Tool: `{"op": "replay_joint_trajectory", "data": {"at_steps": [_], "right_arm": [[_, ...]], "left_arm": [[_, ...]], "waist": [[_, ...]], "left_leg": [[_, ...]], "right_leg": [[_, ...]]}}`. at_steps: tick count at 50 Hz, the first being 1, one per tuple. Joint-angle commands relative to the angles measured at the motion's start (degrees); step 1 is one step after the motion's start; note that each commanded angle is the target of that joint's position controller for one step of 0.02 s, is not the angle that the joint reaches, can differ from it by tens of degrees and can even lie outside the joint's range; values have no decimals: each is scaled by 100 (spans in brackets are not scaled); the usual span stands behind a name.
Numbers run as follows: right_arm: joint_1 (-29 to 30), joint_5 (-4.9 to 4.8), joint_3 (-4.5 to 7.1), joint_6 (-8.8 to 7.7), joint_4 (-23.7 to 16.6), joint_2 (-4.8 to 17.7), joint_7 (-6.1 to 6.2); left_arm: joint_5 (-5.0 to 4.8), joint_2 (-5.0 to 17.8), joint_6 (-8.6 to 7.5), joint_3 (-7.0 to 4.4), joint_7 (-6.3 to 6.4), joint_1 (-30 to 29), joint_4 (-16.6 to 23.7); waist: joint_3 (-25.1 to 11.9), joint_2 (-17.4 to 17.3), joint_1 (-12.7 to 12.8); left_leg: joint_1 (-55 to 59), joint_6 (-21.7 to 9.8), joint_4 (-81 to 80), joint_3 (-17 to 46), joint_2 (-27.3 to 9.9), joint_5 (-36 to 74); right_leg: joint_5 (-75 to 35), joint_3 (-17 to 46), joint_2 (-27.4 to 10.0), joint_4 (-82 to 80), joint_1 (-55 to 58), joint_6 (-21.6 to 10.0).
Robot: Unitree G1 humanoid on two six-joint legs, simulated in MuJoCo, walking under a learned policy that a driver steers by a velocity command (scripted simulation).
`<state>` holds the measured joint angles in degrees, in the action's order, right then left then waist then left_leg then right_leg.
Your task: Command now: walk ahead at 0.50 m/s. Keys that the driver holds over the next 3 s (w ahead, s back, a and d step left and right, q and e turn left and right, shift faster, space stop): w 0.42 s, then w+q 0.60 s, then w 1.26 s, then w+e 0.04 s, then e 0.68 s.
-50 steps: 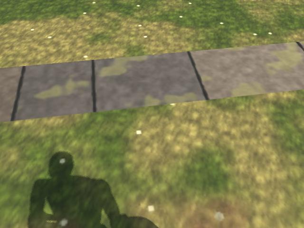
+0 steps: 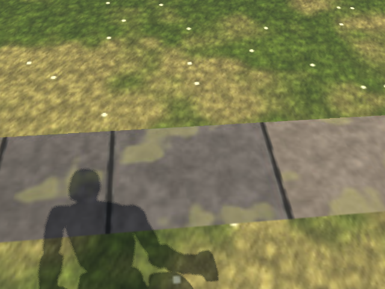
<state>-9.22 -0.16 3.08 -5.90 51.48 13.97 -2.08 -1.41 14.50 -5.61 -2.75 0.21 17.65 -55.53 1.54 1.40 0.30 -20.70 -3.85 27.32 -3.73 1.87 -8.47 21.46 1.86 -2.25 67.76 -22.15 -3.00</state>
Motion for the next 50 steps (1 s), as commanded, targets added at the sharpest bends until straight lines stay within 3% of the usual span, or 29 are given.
{"op": "replay_joint_trajectory", "data": {"at_steps": [1, 2, 5, 11, 16, 19, 20, 21, 22, 23, 24, 25, 26, 27, 28, 30, 31, 35, 39, 40, 41, 43, 44, 46, 50], "right_arm": [[-201, 74, 69, -81, -134, 420, -17], [-295, 55, 79, -93, -68, 468, -4], [-590, 45, 136, -91, 71, 720, 104], [-1113, -21, 120, 2, 266, 780, 229], [-1569, -60, 151, 110, 518, 841, 248], [-1497, -86, 207, 183, 566, 934, 284], [-1372, -89, 226, 201, 540, 991, 290], [-1212, -95, 223, 228, 505, 993, 291], [-1185, -67, 153, 237, 449, 815, 280], [-1581, 6, 4, 180, 325, 359, 246], [-1880, -75, -118, 53, 415, -4, 213], [-1438, -243, 70, -39, 359, 676, 200], [-965, -321, 114, -67, 192, 826, 211], [-749, -269, 127, -39, 165, 743, 251], [-770, -208, 185, 46, 195, 684, 287], [-1062, -207, 185, 226, 293, 381, 283], [-1074, -213, 190, 289, 286, 303, 289], [-521, -146, 256, 363, 49, 341, 285], [52, -102, 229, 323, -156, 252, 150], [-330, 732, -91, 217, 68, -230, -121], [-281, 699, -40, 191, 75, -203, -199], [338, 477, -26, 159, -119, 55, -260], [596, 429, -43, 166, -226, 97, -268], [853, 399, -105, 216, -350, 70, -259], [846, 348, -52, 190, -508, 237, -185]], "left_arm": [[26, 409, 7, -159, 51, 139, 341], [28, 321, 65, -157, 59, 184, 327], [92, 363, 135, -192, 87, -361, 528], [87, 206, 73, -138, -4, -1505, 853], [23, 206, 11, -70, -162, -2276, 1139], [6, 346, -47, -95, -256, -2205, 1216], [12, 467, -61, -149, -260, -1905, 1151], [32, 632, -67, -247, -243, -1272, 966], [63, 938, -70, -398, -194, -244, 659], [189, 1476, -66, -531, -138, 686, 507], [134, 1350, -37, -474, -148, 857, 441], [110, 932, -49, -340, -141, 569, 487], [119, 727, -55, -271, -118, 75, 589], [152, 560, -83, -213, -138, -356, 620], [181, 369, -124, -164, -150, -617, 626], [228, 284, -156, -157, -159, -708, 532], [233, 344, -172, -174, -142, -664, 473], [273, 547, -168, -240, -7, -444, 329], [250, 616, -117, -244, 90, -318, 283], [967, -318, -298, 78, -162, 642, 14], [961, -171, -343, 45, -260, 1002, -158], [808, 127, -330, 41, -329, 848, -114], [765, 199, -297, 55, -326, 812, -98], [723, 276, -210, 54, -283, 916, -135], [679, 630, -118, -90, -167, 927, -143]], "waist": [[-453, -571, 54], [-373, -570, 94], [-86, -423, 34], [136, -452, -295], [381, -460, -529], [290, -582, -339], [97, -665, -146], [-281, -681, 220], [-922, -532, 637], [-1880, 434, 690], [-2547, 1468, 608], [-1919, 910, 674], [-1193, 656, 535], [-736, 243, 333], [-488, 288, 136], [-304, 408, -77], [-201, 365, -127], [70, 178, -88], [200, 130, 52], [302, -155, 184], [459, -18, 233], [397, -11, 269], [362, 25, 267], [471, 146, 286], [447, 304, 20]], "left_leg": [[1202, -922, -1707, 1819, -1499, 554], [1057, -965, -1821, 1631, -1454, 689], [1074, -1020, -2044, 1346, -1459, 1025], [1448, -752, -2122, 807, -1240, 1064], [2274, -750, -1827, 799, -1535, 1098], [2639, -632, -1408, 833, -1738, 1790], [2637, -565, -1093, 777, -1708, 2582], [2513, -454, -390, 601, -1526, 3499], [1817, -284, 834, 442, -1195, 3439], [-229, 50, 3049, 151, -534, 1372], [-1591, 184, 4501, 691, 183, -2339], [-2098, 65, 5050, 1263, -163, -2255], [-2230, -12, 4993, 1077, -473, -1765], [-1979, -3, 4629, 984, -731, -1273], [-1685, -6, 4281, 1006, -916, -966], [-1211, 9, 4056, 1011, -1012, -682], [-1265, 29, 3986, 1010, -1015, -556], [-2021, 137, 3206, 1186, -961, 430], [-2012, 169, 2063, 827, -884, 1299], [-2326, 139, 2123, 943, -902, 1700], [-2803, 113, 2008, 1160, -903, 1591], [-2883, 49, 1586, 869, -794, 1432], [-2707, 16, 1439, 672, -751, 1305], [-2481, -32, 1204, 461, -665, 869], [-1840, -210, 859, 162, -252, -106]], "right_leg": [[-624, 269, -629, -39, -1118, -34], [-677, 217, -654, -188, -1098, 2], [-1319, 168, -720, -902, -1658, 170], [-2757, -67, -490, -2779, -1770, 244], [-2464, -166, -317, -3561, -1914, 155], [-1884, -220, -190, -3830, -1539, -59], [-1721, -340, -36, -3885, -1001, -152], [-1759, -519, 174, -4001, -69, -283], [-1926, -346, 55, -3914, 1527, -490], [-1675, 1596, -1431, -3872, 3873, -1128], [-915, 3792, -2286, -4798, 4744, -1626], [-525, 3357, -2091, -4976, 4172, -1322], [-726, 2430, -1924, -5095, 3301, -1066], [-1030, 1783, -1689, -5357, 2414, -921], [-1234, 1269, -1471, -5576, 1873, -786], [-1480, 664, -1270, -5891, 1276, -728], [-1693, 408, -1250, -5986, 1163, -744], [-2240, -235, -1246, -6135, 1384, -724], [-2472, -873, -1143, -6171, 1642, -568], [-2533, -833, -1522, -6190, 2116, -1140], [-2773, -819, -1626, -6104, 2673, -1200], [-3048, -1098, -1498, -6088, 3043, -1121], [-3151, -1238, -1455, -6109, 3036, -1053], [-3494, -1400, -1493, -6088, 3160, -973], [-5097, -1700, -1660, -5533, 3579, -863]]}}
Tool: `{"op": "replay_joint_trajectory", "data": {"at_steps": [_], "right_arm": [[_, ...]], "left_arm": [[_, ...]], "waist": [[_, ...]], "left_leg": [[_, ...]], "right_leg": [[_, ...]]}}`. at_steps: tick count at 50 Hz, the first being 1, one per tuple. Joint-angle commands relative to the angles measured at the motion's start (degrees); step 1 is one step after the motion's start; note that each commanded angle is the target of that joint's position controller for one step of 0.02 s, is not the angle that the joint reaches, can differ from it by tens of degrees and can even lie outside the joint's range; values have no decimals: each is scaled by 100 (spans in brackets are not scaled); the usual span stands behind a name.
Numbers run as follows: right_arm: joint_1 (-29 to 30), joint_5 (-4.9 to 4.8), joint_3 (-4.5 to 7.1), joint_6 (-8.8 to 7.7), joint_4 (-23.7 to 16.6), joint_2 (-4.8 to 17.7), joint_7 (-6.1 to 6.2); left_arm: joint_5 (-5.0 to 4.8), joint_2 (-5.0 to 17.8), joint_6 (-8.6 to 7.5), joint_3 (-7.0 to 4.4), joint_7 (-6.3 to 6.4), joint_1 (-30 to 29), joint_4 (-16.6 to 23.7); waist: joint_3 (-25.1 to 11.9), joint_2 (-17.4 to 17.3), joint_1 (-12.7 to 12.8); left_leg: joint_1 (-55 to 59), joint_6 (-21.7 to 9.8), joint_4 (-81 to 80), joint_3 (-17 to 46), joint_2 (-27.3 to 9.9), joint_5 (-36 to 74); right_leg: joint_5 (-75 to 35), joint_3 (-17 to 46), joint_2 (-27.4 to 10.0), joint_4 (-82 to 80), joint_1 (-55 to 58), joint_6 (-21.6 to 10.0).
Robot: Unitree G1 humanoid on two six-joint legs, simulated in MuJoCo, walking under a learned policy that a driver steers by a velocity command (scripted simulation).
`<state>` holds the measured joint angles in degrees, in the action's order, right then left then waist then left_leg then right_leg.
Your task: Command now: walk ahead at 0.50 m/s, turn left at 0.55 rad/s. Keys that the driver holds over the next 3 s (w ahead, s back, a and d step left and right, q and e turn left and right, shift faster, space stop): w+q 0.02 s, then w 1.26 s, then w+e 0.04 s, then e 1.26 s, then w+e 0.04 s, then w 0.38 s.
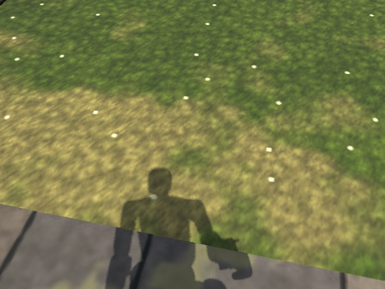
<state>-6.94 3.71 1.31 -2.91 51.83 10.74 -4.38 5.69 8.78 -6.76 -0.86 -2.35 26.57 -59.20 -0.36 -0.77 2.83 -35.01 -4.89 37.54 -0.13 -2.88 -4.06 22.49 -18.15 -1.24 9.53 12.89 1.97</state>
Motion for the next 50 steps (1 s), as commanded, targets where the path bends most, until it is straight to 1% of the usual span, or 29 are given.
{"op": "replay_joint_trajectory", "data": {"at_steps": [1, 3, 4, 5, 6, 7, 8, 9, 10, 11, 15, 18, 22, 25, 27, 28, 29, 30, 31, 32, 34, 35, 37, 40, 43, 45, 46, 47, 50], "right_arm": [[378, -89, 172, -148, -524, 656, 78], [-951, -212, 386, -291, -195, 1095, 212], [-2370, -263, 437, -276, 187, 1301, 261], [-3622, -134, 428, -158, 586, 1427, 311], [-3658, 30, 574, -297, 767, 1630, 354], [-2885, -83, 636, -396, 631, 1588, 380], [-2312, -152, 470, -427, 569, 1068, 375], [-1921, -190, 321, -420, 544, 552, 341], [-1595, -178, 210, -373, 424, 303, 298], [-1443, -149, 159, -349, 353, 162, 274], [-1445, 41, 165, -506, 205, 421, 186], [-1919, -31, 193, -510, 403, 608, 4], [-2398, 47, 185, -414, 607, 630, -98], [-2279, 32, 230, -357, 638, 719, -15], [-2146, 41, 255, -377, 637, 777, 34], [-2571, 109, 148, -403, 603, 363, 41], [-3235, 191, -39, -470, 538, -120, -41], [-2081, 30, 159, -415, 401, 451, -77], [-1523, -60, 177, -386, 232, 429, 56], [-1411, 5, 172, -361, 258, 470, 193], [-1286, 234, 59, -332, 198, 141, 273], [-1297, 212, 36, -288, 175, -10, 266], [-1157, 99, 62, -238, 107, 84, 214], [-582, 165, 70, -140, -162, 120, 223], [-631, 274, 8, -17, -177, -4, 72], [-484, 245, 67, -27, -268, 192, 26], [-186, 164, 52, -63, -396, 238, 61], [15, 177, 63, -128, -443, 312, 137], [787, 151, -41, -172, -625, 58, 122]], "left_arm": [[-21, 1315, 10, -327, 132, -28, 253], [120, 1202, 4, -251, 70, 138, 192], [208, 620, -62, -19, -81, 718, 299], [48, 882, -32, -85, -300, 350, 336], [-237, 748, -23, -99, -342, -759, 705], [-219, 828, -94, -116, -228, -1435, 869], [-78, 934, -107, -159, -69, -1318, 923], [-43, 720, -101, -130, 29, -1119, 883], [-23, 324, -41, -44, 87, -915, 823], [-41, 237, 24, -41, 86, -741, 763], [-105, 374, 147, -31, 5, -1318, 876], [-147, 438, 252, 2, -18, -2099, 1117], [-138, 678, 232, -77, 20, -2768, 1313], [-251, 862, 175, -152, 86, -2978, 1387], [-429, 1200, 57, -306, 121, -2108, 1130], [-411, 1528, 9, -384, 103, -977, 816], [-394, 1567, 18, -347, 56, 471, 537], [-145, 1275, 4, -356, 71, 1145, 146], [-191, 1308, -62, -389, 96, 274, 289], [-226, 1029, -35, -319, 146, -473, 442], [-251, 362, -11, -114, 210, -964, 567], [-242, 252, -41, -78, 239, -1012, 601], [-222, 347, -135, -132, 219, -833, 545], [-181, 520, -207, -184, 59, -124, 234], [-68, 531, -170, -162, -99, 41, 140], [-40, 401, -176, -93, -90, 232, 85], [28, 247, -185, -30, 21, 670, -210], [-52, 183, -184, -2, 158, 1095, -250], [-89, -84, -90, 143, 223, 1690, -495]], "waist": [[490, 584, -422], [-331, 520, -905], [-1701, -477, -1082], [-2356, -472, -1490], [-1227, -55, -1707], [-174, -178, -1582], [-173, -275, -1170], [-26, -256, -829], [76, -183, -484], [215, -78, -292], [269, -24, -379], [277, -196, -584], [300, -298, -735], [298, -314, -582], [-210, -195, -151], [-1366, 602, -10], [-2703, 1900, 330], [-1533, 901, 843], [-374, 341, 504], [-61, 47, 199], [-2, 44, -194], [-78, 111, -273], [32, 234, -277], [161, 191, -110], [166, 342, -202], [241, 302, -142], [374, 254, 15], [298, 164, 227], [576, 213, 521]], "left_leg": [[105, -180, -258, -383, 458, -509], [2881, -606, 124, -417, 838, 660], [5935, -1502, 114, 1453, -150, 690], [6817, -2056, -1175, 3766, -1239, 970], [6389, -1646, -1623, 3726, -1269, 545], [5095, -1377, -1786, 3049, -1124, 102], [4102, -1378, -1916, 2646, -1031, 35], [3121, -1343, -2097, 2288, -976, 207], [2240, -1315, -2345, 2055, -912, 317], [1745, -1315, -2604, 1897, -875, 146], [1261, -1148, -2764, 1128, -558, 262], [1326, -1087, -2597, 920, -514, 848], [2331, -1000, -2254, 1076, -770, 1069], [3001, -752, -1956, 1165, -966, 1594], [2795, -323, -1022, 827, -558, 2754], [1914, 78, 547, 452, 130, 1412], [-107, 526, 2636, 262, 1078, -2790], [-1430, 296, 3988, 818, 916, -3071], [-1536, 89, 4120, 966, 503, -2250], [-1143, 31, 3910, 941, 137, -1646], [-471, -27, 3385, 915, -305, -954], [-304, -13, 3195, 832, -347, -896], [-336, 140, 2574, 626, -335, -879], [-685, 415, 1392, 440, -430, 78], [-76, 318, 1603, 213, -346, 1304], [-303, 290, 1639, 185, -327, 1349], [-1506, 348, 1248, 822, -619, 1882], [-2226, 416, 625, 768, -564, 2175], [-2343, 451, -359, 615, -641, 2921]], "right_leg": [[-6034, 138, -1717, 725, -11, -1282], [-6438, -82, -1269, 2552, -1596, -883], [-3896, 125, -691, 4281, -3929, -377], [927, 856, 166, 6030, -4625, -134], [908, 1933, 159, 6812, -5810, -352], [551, 2267, -280, 6956, -6208, -454], [266, 2365, -489, 6679, -5698, -590], [-59, 2352, -664, 6414, -5089, -672], [-165, 2333, -780, 6180, -4496, -661], [-112, 2243, -767, 6013, -4343, -614], [-1795, 1885, -754, 4407, -4606, -404], [-2581, 1643, -502, 3244, -4273, -305], [-2568, 1655, -255, 2659, -4471, -404], [-2024, 1593, -100, 2270, -4209, -662], [-2489, 1486, 74, 2190, -2481, -1056], [-3584, 2292, -584, 2480, -330, -1843], [-2609, 5083, -2063, 1487, 2192, -3211], [-908, 5802, -1953, 820, 1656, -2611], [-369, 5017, -1836, 625, 161, -2096], [-610, 4569, -1713, 426, -889, -2042], [-1480, 3747, -1471, 129, -1918, -1943], [-1686, 3436, -1288, 45, -2111, -1880], [-1866, 2926, -1067, -68, -2340, -1816], [-2299, 2757, -1117, -119, -2273, -1950], [-2477, 2332, -868, 318, -3000, -1840], [-2437, 2400, -947, 586, -2893, -1862], [-2132, 2816, -1190, 893, -1774, -1909], [-1942, 2825, -1177, 1134, -798, -1877], [-1650, 2835, -1072, 1720, -719, -1747]]}}
Over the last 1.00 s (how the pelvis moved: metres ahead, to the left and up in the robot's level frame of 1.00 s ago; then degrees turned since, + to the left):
0.54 -0.01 -0.01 15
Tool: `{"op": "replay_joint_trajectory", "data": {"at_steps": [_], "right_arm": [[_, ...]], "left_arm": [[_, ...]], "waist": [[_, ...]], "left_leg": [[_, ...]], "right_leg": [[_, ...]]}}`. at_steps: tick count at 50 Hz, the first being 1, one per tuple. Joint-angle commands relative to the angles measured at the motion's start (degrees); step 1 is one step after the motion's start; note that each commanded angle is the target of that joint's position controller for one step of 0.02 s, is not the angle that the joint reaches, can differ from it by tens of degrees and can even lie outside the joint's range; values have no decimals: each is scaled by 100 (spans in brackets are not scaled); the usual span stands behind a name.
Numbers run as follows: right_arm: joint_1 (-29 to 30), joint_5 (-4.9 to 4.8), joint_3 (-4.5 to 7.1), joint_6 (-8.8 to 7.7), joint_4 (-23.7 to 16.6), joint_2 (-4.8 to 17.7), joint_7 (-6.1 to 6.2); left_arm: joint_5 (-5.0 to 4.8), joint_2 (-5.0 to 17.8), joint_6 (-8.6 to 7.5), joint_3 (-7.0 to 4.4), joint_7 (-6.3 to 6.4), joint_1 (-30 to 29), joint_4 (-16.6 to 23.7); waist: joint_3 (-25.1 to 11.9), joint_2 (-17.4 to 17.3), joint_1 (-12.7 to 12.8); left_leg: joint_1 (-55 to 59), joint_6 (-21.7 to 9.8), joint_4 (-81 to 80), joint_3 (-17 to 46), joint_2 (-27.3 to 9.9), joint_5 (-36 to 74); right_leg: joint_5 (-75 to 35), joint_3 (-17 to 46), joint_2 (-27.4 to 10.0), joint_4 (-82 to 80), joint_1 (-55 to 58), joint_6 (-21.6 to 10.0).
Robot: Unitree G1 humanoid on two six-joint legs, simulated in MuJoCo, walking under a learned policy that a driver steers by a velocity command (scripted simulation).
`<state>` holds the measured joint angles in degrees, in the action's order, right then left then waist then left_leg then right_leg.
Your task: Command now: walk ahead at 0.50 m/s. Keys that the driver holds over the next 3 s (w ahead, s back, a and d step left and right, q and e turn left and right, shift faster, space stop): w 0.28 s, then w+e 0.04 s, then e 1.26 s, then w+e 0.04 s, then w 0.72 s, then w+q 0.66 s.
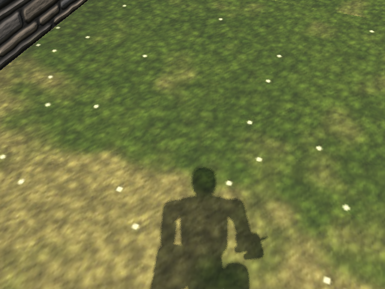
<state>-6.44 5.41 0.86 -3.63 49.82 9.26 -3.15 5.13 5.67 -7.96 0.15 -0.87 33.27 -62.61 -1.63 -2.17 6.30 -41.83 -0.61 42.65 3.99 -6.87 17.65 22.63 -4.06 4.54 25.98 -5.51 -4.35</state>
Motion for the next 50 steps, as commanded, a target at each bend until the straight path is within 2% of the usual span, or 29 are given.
{"op": "replay_joint_trajectory", "data": {"at_steps": [1, 4, 8, 9, 10, 11, 12, 13, 14, 15, 16, 17, 18, 19, 20, 22, 24, 26, 30, 32, 33, 34, 35, 36, 37, 38, 40, 42, 50], "right_arm": [[774, 39, -21, -75, -459, 141, -32], [966, 9, -30, 37, -611, 272, -90], [1461, 35, -106, 90, -674, 354, -107], [1753, -1261, 151, -68, -791, 861, -81], [1165, -1290, 192, -149, -585, 983, -60], [140, -1116, 287, -183, -171, 1049, -44], [-1285, -908, 379, -153, 282, 1140, -23], [-2601, -705, 388, -78, 765, 1204, -16], [-2694, -624, 348, -115, 762, 1446, 27], [-2789, -724, 513, -56, 777, 1852, 52], [-2604, -685, 485, -2, 866, 1661, 91], [-1665, -594, 349, -1, 613, 1107, 161], [-878, -496, 245, -98, 399, 1086, 169], [-589, -498, 201, -176, 439, 866, 182], [-339, -501, 135, -228, 463, 655, 190], [-147, -397, 188, -237, 442, 868, 339], [-258, -343, 234, -216, 457, 1050, 522], [-304, -472, 334, -153, 376, 1353, 613], [-384, -746, 455, 9, 344, 1396, 706], [-356, -760, 536, 113, 251, 1505, 713], [-551, -719, 544, 154, 239, 1468, 702], [-904, -511, 497, 149, 111, 1301, 668], [-1208, -366, 312, 100, -68, 918, 555], [-894, -504, 352, 90, -83, 1146, 481], [-490, -610, 356, 144, -210, 1135, 513], [-396, -562, 384, 233, -166, 1130, 601], [-360, -450, 470, 381, -215, 1286, 698], [-374, -462, 475, 429, -281, 1161, 663], [307, -489, 467, 363, -629, 1098, 639]], "left_arm": [[-65, 305, 88, 68, 39, 957, -58], [-39, 429, 107, 118, -97, 852, 9], [-208, 756, 128, 11, 34, 1045, -43], [-860, 1346, 351, -327, 263, 149, 198], [-773, 1363, 445, -326, 305, 208, 188], [-666, 1140, 494, -316, 304, 345, 90], [-627, 893, 468, -274, 241, 386, 31], [-704, 425, 360, -250, 189, 452, -75], [-962, 396, 163, -189, 144, 998, 79], [-1118, 575, 63, -164, 141, 663, 564], [-1167, 543, 97, -132, 211, -64, 883], [-1006, 707, 209, -201, 390, -754, 979], [-904, 741, 348, -268, 452, -621, 1028], [-691, 641, 491, -292, 474, -673, 978], [-664, 574, 580, -338, 446, -608, 981], [-645, 536, 522, -379, 441, -1063, 1239], [-601, 632, 444, -387, 300, -1591, 1472], [-570, 704, 453, -384, 137, -1912, 1628], [-481, 1042, 617, -477, -45, -2717, 2167], [-457, 1201, 645, -569, -113, -2563, 2245], [-433, 1456, 641, -696, -85, -2155, 2161], [-415, 2131, 649, -884, 19, -1713, 2203], [-410, 2463, 642, -887, 16, -1602, 2310], [-419, 2164, 661, -794, 11, -1465, 2435], [-441, 2009, 656, -750, 47, -1942, 2558], [-547, 1850, 703, -705, 92, -2332, 2637], [-517, 1795, 802, -703, 129, -2746, 2801], [-449, 1835, 825, -728, 144, -2787, 2904], [-548, 1921, 930, -774, 376, -2438, 2961]], "waist": [[630, 405, 218], [1112, 424, 166], [1376, 350, 391], [1654, 388, 250], [1105, 168, 22], [359, 144, -313], [-335, 149, -940], [-1106, -758, -1373], [-1985, -1584, -1240], [-2850, -1796, -1398], [-2405, -789, -1307], [-1342, 222, -1158], [-848, 406, -643], [-348, 388, -454], [212, 172, -253], [524, -386, -189], [168, -444, -238], [-177, -365, -320], [-79, -230, -450], [-207, -61, -341], [-426, 301, -209], [-813, 1553, -207], [-1688, 2232, -440], [-2076, 1302, -167], [-1554, 918, -248], [-1057, 348, -438], [-728, 603, -703], [-751, 775, -786], [-652, 982, -562]], "left_leg": [[-729, -63, -1022, -217, -71, 1067], [386, -161, -927, -301, -104, 607], [620, -200, -2059, -341, -203, 103], [796, -152, -2181, 18, 53, -459], [1401, -188, -2475, -137, 150, -141], [2790, -242, -2455, -419, 288, 438], [4684, -270, -2118, -571, 192, 978], [6870, -648, -975, 106, -691, 2881], [8015, -1225, 222, 1002, -1436, 4254], [8283, -2049, -620, 2441, -2128, 1326], [7436, -2002, -1685, 2763, -2123, -1989], [5752, -1777, -2314, 2416, -1878, -2291], [4251, -1868, -2405, 2371, -2076, -1722], [3251, -1637, -2220, 2079, -1987, -755], [2161, -1255, -2438, 1004, -1459, -257], [1647, -1020, -2687, -82, -819, 243], [1757, -980, -2557, -555, -581, 814], [2242, -1008, -2505, -608, -778, 1055], [3172, -654, -2106, -753, -959, 479], [3294, -469, -1327, -943, -820, 457], [3136, -265, -402, -1130, -516, 200], [1869, 226, 1561, -1461, 63, -1681], [295, 442, 3355, -698, 1075, -5788], [-134, 314, 3782, 172, 925, -5662], [-414, 221, 3684, 205, 807, -5086], [-367, 233, 3240, 180, 615, -4595], [290, 235, 2479, 62, 504, -4026], [670, 231, 2083, 21, 642, -3760], [768, 387, 549, 374, 799, -3330]], "right_leg": [[-1326, 1194, -1386, 118, 235, -1073], [-587, 1361, -1513, 190, -901, -1094], [-627, 1589, -1544, 787, -35, -848], [-1663, 1451, -1484, 1355, -293, -521], [-2556, 1252, -1359, 2198, 49, -420], [-2874, 1023, -1204, 3357, -212, -284], [-2311, 805, -891, 4900, -1169, -52], [2079, 652, -79, 7600, -3132, 373], [2590, 1460, -196, 8732, -4386, 379], [2259, 1591, -323, 9043, -5144, 480], [1465, 1157, -751, 8350, -5606, 498], [723, 720, -916, 8292, -5331, 527], [-45, 872, -1044, 7533, -4690, 545], [-126, 1127, -1173, 7181, -4320, 507], [-277, 1208, -1200, 6168, -3743, 445], [-846, 988, -1107, 4093, -3274, 600], [-1841, 736, -981, 2596, -2570, 580], [-2469, 538, -792, 1986, -2279, 570], [-2092, 516, -776, 1385, -2499, 192], [-1821, 257, -519, 906, -1955, -23], [-2381, 256, -330, 560, -1226, -188], [-5528, 1708, -1285, 474, 158, -688], [-6139, 3903, -2486, 156, 1564, -1819], [-4551, 4026, -2387, -158, 1579, -1788], [-3573, 3557, -2180, -279, 1032, -1469], [-2876, 3108, -1902, -402, 292, -1124], [-2151, 2688, -1476, -608, -895, -817], [-1992, 2554, -1259, -705, -1313, -742], [-434, 3098, -1126, -824, -1105, -626]]}}
Over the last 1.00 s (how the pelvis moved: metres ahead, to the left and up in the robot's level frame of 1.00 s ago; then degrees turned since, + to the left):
0.57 0.03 0.01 7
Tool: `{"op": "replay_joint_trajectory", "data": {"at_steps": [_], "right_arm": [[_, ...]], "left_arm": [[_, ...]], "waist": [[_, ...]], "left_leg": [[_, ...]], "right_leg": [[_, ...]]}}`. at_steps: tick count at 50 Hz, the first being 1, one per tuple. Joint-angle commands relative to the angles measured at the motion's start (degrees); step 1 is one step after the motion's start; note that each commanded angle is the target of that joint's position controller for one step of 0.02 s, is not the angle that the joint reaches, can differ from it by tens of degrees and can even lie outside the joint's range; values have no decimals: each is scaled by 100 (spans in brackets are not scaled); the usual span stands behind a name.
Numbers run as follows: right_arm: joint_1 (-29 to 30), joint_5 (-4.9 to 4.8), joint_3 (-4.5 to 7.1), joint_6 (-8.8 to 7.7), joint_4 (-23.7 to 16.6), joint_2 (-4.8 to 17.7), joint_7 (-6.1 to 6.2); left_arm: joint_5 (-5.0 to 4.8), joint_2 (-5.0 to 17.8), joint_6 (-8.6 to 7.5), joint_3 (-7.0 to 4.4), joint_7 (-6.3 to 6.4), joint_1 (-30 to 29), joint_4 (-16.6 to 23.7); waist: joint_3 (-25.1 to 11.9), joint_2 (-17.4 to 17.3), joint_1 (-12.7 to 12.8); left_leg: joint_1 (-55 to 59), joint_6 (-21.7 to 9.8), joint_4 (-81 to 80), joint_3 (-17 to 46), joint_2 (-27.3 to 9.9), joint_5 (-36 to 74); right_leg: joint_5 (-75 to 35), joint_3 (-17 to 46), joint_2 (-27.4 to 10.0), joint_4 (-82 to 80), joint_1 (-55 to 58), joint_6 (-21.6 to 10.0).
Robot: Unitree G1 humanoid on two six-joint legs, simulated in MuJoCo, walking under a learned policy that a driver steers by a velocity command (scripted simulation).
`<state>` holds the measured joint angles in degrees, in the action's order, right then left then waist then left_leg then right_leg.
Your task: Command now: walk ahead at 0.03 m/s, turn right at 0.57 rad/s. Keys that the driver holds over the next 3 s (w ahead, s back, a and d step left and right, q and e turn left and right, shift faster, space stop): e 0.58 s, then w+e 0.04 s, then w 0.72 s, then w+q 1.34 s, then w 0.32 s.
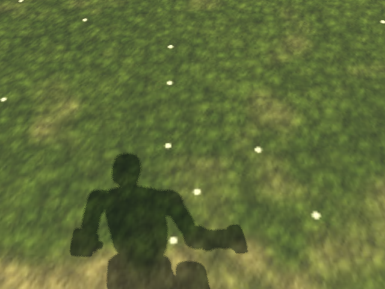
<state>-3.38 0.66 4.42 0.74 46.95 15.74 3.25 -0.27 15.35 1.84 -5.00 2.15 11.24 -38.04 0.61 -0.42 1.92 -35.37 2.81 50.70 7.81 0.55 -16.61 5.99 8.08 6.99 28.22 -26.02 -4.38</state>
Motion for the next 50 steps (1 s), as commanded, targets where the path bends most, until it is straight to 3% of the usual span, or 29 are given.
{"op": "replay_joint_trajectory", "data": {"at_steps": [1, 6, 8, 9, 10, 11, 12, 13, 14, 15, 17, 19, 25, 29, 31, 32, 33, 34, 35, 36, 38, 40, 42, 45, 50], "right_arm": [[39, -29, 105, -101, -369, 446, -17], [-28, -114, 117, -240, -429, 498, -129], [-444, -127, 167, -277, -343, 565, -195], [-712, -74, 257, -272, -281, 799, -205], [-709, 54, 349, -213, -347, 1251, -175], [-693, 238, 362, -197, -380, 1290, -199], [-329, 174, 287, -217, -601, 955, -189], [-92, 105, 229, -204, -685, 699, -167], [11, 29, 196, -182, -741, 598, -155], [-28, -38, 175, -170, -738, 572, -147], [-200, -19, 175, -109, -707, 635, -132], [-432, 11, 213, -57, -684, 752, -109], [-472, -54, 328, -16, -691, 1141, -133], [-486, -199, 366, -36, -671, 1252, -213], [-499, -315, 364, -39, -628, 1215, -228], [-698, -275, 289, -59, -542, 957, -260], [-591, -57, 120, -97, -660, 481, -331], [-208, 47, 50, -205, -1065, 384, -347], [30, -139, 148, -326, -1077, 778, -382], [8, -240, 211, -370, -1035, 977, -441], [-71, -109, 246, -405, -857, 1017, -448], [-224, -70, 218, -460, -777, 884, -492], [-212, -71, 171, -499, -731, 745, -496], [83, -94, 76, -508, -807, 554, -489], [607, -152, 0, -573, -1018, 506, -559]], "left_arm": [[-7, 961, -22, -266, 83, -194, 509], [-4, 916, 58, -259, 78, -109, 586], [-66, 897, 91, -248, 77, -212, 655], [-87, 755, 97, -210, 84, -125, 678], [-114, 482, 90, -151, 58, 109, 716], [-130, 818, -1, -250, 25, 34, 891], [-36, 1250, -46, -379, -15, 134, 747], [-47, 1269, -11, -419, -33, 253, 563], [-45, 1113, 60, -394, -16, 356, 443], [-33, 961, 109, -347, -35, 386, 439], [-108, 732, 127, -261, -87, 183, 546], [-161, 640, 109, -201, -114, -154, 687], [-90, 577, 78, -105, -224, -452, 889], [-118, 673, 120, -170, -323, -422, 938], [-130, 614, 135, -199, -345, -117, 806], [-144, 729, 125, -271, -303, 244, 654], [-178, 1185, 79, -406, -228, 814, 554], [-81, 1753, -49, -451, -244, 1093, 629], [20, 1395, -209, -353, -272, 1248, 562], [0, 1093, -316, -232, -267, 996, 486], [-50, 825, -366, -108, -228, 500, 484], [12, 834, -416, -65, -171, 370, 484], [17, 850, -479, -71, -141, 479, 388], [-19, 896, -525, -79, -128, 658, 180], [-60, 1006, -571, -108, -176, 950, -140]], "waist": [[-866, 849, -101], [-755, 1038, -70], [-730, 945, -347], [-843, 633, -380], [-851, -707, -154], [-725, -1817, -137], [-634, -1224, -74], [-595, -836, -18], [-547, -630, 8], [-442, -611, -46], [-336, -696, -146], [-360, -868, -348], [-515, -1007, -464], [-466, -1076, -399], [-590, -910, -198], [-727, -548, -108], [-901, 774, 51], [-848, 1847, 184], [-951, 1304, 454], [-565, 1213, 269], [-131, 886, 51], [-75, 808, -95], [-118, 612, -85], [25, 597, 34], [308, 610, 256]], "left_leg": [[235, 42, -401, -13, 86, 50], [1002, -78, -1485, -84, 221, -272], [1883, -224, -2645, -224, 159, 326], [2688, -386, -2943, 17, -362, 703], [3311, -971, -3168, 1147, -1582, 1201], [2972, -1797, -3444, 2312, -2328, 2013], [2873, -1875, -3315, 1958, -2353, 2310], [2809, -1588, -3161, 1296, -1934, 2362], [2877, -1351, -3067, 867, -1613, 2213], [2873, -1337, -3065, 649, -1558, 2399], [2856, -1363, -3163, 181, -1379, 2588], [3244, -1429, -3174, 10, -1429, 2746], [3084, -1478, -3225, -471, -1728, 2731], [3102, -1335, -2962, -609, -1884, 2631], [2774, -1044, -2630, -822, -1793, 1476], [2137, -802, -2118, -1070, -1552, 676], [788, -351, -445, -1658, -985, -803], [-1170, -103, 999, -1390, -130, -2228], [-1386, -151, 1670, -634, -332, -2033], [-1462, -273, 1655, -532, -527, -1455], [-1255, -307, 1161, -553, -689, -431], [-876, -245, 907, -666, -613, 347], [-821, -176, 447, -698, -571, 848], [-653, -114, -481, -694, -498, 1380], [-328, -187, -1471, -729, -368, 1718]], "right_leg": [[1293, 1949, -1357, -1047, 957, -641], [933, 2308, -1251, -921, 1108, -677], [697, 2284, -1020, -658, 898, -474], [1113, 2034, -752, -224, 378, -227], [2195, 969, -41, 1114, -607, 125], [2955, 307, 279, 2318, -1293, 394], [2602, 364, -81, 3242, -1348, 579], [2242, 284, -140, 3563, -1289, 661], [1981, 215, -177, 3833, -1333, 733], [1792, 155, -206, 4110, -1449, 799], [1534, -190, -324, 3987, -1470, 882], [1403, -366, -493, 3444, -1621, 983], [1409, -823, -841, 2015, -554, 873], [1316, -1079, -753, 953, 90, 536], [752, -1315, -556, -70, 971, 230], [673, -1164, -490, -380, 1939, 30], [268, 378, -1580, -668, 3149, -364], [617, 2700, -2878, -1035, 3637, -1500], [1335, 2843, -2963, -1365, 3352, -1752], [1824, 2305, -2656, -1415, 3117, -1440], [1661, 1530, -2157, -1569, 2577, -1002], [637, 1090, -1953, -1742, 2314, -922], [12, 754, -1888, -1780, 2411, -878], [-143, 437, -1814, -1860, 2352, -780], [-97, 301, -1921, -1807, 2251, -761]]}}
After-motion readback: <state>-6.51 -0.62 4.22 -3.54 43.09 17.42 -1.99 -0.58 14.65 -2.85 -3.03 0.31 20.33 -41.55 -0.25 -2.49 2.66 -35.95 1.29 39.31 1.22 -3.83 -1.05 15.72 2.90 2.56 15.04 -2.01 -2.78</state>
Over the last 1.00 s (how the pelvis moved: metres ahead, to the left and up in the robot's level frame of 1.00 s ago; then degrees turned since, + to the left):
0.45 0.03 -0.15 -19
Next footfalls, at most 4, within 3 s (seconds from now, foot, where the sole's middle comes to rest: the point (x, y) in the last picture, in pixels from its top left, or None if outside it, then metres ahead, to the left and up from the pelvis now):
0.18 left None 0.10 0.15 -0.77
0.66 right None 0.04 -0.11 -0.77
1.16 left None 0.40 -0.03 -0.77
1.66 right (327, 250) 0.57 -0.38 -0.77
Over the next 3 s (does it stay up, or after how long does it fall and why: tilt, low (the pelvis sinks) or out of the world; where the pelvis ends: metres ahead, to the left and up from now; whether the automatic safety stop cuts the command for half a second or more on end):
stays up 1.18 -0.22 0.01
